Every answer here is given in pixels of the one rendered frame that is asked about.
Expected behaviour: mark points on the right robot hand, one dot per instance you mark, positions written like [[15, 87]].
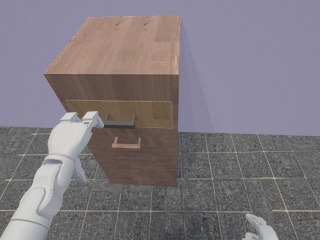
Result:
[[265, 232]]

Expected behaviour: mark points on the handle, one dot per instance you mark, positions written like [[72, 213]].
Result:
[[111, 124], [126, 147]]

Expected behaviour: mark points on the left robot hand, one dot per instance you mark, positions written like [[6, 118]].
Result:
[[71, 136]]

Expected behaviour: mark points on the drawer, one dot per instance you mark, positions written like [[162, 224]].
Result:
[[148, 113]]

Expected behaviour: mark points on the left robot forearm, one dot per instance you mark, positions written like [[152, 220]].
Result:
[[42, 201]]

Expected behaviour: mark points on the cabinet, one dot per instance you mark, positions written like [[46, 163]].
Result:
[[125, 58]]

